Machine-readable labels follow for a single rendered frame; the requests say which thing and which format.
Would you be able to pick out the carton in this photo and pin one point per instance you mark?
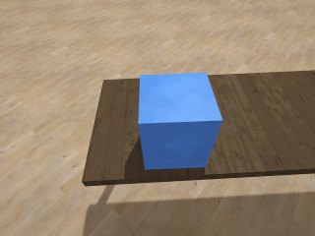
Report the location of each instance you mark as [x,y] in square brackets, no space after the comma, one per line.
[179,120]

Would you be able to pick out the table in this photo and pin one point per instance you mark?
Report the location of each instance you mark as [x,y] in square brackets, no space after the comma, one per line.
[267,129]

